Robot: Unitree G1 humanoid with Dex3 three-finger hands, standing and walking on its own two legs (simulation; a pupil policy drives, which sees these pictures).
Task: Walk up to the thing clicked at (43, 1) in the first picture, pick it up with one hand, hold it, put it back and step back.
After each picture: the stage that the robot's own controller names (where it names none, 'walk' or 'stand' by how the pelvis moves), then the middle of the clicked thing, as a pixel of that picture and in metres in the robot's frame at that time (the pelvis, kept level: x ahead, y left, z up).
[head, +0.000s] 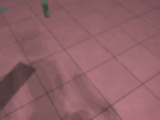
stand; (45, 8) +1.93 +0.46 -0.66
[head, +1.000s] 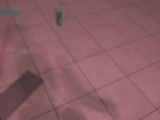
walk; (59, 17) +1.83 +0.19 -0.63
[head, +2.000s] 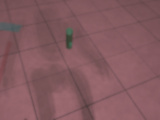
walk; (69, 39) +1.25 +0.09 -0.64
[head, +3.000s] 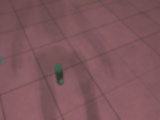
walk; (59, 75) +0.80 +0.16 -0.65
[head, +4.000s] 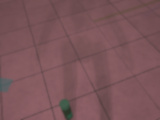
walk; (66, 110) +0.48 +0.18 -0.64
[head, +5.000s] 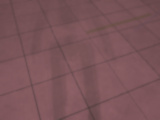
stand; out of the picture +0.36 +0.15 -0.65
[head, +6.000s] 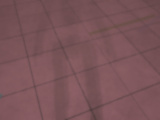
stand; out of the picture +0.36 +0.14 -0.66
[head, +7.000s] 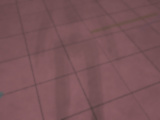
stand; out of the picture +0.36 +0.15 -0.66
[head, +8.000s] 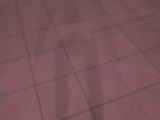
stand; out of the picture +0.35 +0.15 -0.66
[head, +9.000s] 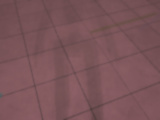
stand; out of the picture +0.35 +0.15 -0.66
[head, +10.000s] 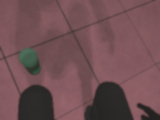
go down; (31, 63) +0.43 +0.18 -0.32
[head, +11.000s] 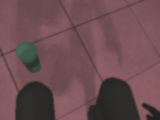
approach; (30, 59) +0.44 +0.18 -0.27
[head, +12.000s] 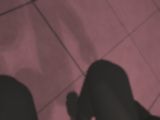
close in; out of the picture +0.43 +0.23 -0.17
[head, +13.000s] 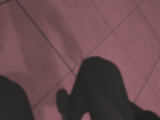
close; out of the picture +0.44 +0.25 -0.16
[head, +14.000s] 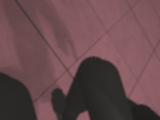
lift; out of the picture +0.42 +0.24 -0.17
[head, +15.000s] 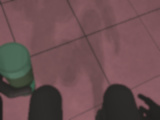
lift; (20, 75) +0.32 +0.20 -0.02
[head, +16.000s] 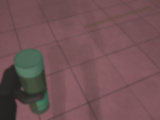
hold; (35, 86) +0.31 +0.15 +0.06
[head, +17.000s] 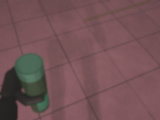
hold; (35, 88) +0.31 +0.16 +0.03
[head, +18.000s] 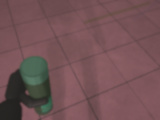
crouch; (39, 90) +0.30 +0.15 +0.03
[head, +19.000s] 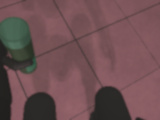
crouch; (22, 51) +0.43 +0.17 -0.04
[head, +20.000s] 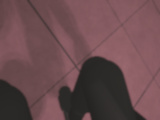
lower; out of the picture +0.44 +0.26 -0.17
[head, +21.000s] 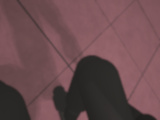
lower; out of the picture +0.45 +0.26 -0.16
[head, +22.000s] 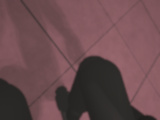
lower; out of the picture +0.43 +0.26 -0.16
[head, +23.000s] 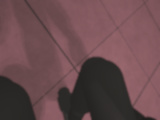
lower; out of the picture +0.43 +0.25 -0.16
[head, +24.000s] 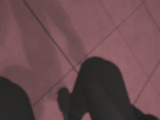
loosen; out of the picture +0.42 +0.23 -0.16
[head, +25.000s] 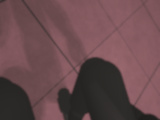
withdraw; out of the picture +0.43 +0.24 -0.17
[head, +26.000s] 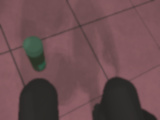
walk; (36, 56) +0.45 +0.19 -0.25
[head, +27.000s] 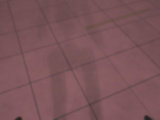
stand; out of the picture +0.36 +0.15 -0.59
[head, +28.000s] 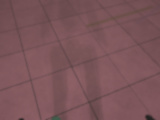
stand; out of the picture +0.37 +0.16 -0.60
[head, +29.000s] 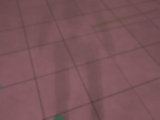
stand; out of the picture +0.37 +0.15 -0.62
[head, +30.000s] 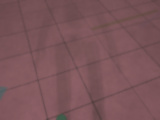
walk; out of the picture +0.40 +0.15 -0.65
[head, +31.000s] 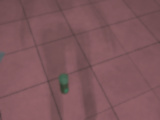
walk; (64, 84) +0.57 +0.10 -0.63
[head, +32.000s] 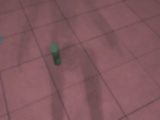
walk; (55, 55) +0.88 +0.25 -0.62
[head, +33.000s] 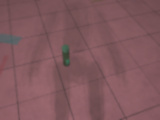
stand; (66, 56) +1.03 +0.15 -0.64
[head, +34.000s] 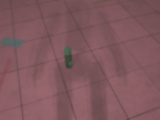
stand; (68, 58) +1.02 +0.13 -0.66
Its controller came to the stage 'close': yes
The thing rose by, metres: 0.68
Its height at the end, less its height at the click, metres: +0.00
